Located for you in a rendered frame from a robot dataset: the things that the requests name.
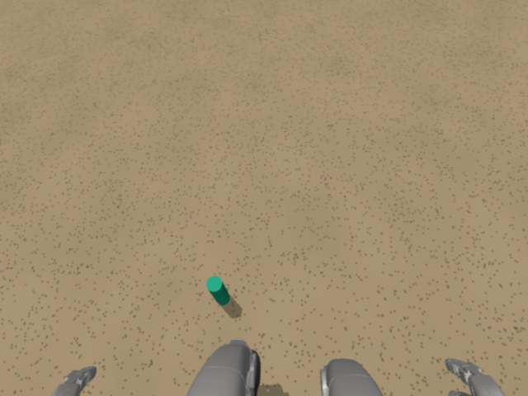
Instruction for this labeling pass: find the left robot hand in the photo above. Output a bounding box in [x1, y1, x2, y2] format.
[51, 366, 97, 396]

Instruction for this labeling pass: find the right robot hand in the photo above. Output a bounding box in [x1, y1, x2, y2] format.
[445, 359, 505, 396]

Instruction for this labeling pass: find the can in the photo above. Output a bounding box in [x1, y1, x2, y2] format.
[206, 276, 230, 305]

